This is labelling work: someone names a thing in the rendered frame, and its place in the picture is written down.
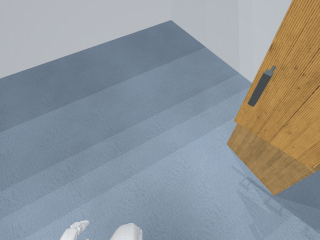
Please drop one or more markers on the robot left thigh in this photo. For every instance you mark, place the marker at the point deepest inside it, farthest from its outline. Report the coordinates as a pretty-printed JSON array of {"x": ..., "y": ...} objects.
[{"x": 128, "y": 232}]

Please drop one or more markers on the cupboard door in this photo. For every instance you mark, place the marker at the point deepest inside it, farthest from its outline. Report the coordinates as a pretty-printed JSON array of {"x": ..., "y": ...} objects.
[{"x": 287, "y": 114}]

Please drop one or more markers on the left robot hand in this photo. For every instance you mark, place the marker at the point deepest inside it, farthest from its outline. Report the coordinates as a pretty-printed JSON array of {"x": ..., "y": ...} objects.
[{"x": 74, "y": 230}]

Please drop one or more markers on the handle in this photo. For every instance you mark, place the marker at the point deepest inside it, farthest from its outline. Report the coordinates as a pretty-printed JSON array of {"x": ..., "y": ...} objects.
[{"x": 261, "y": 86}]

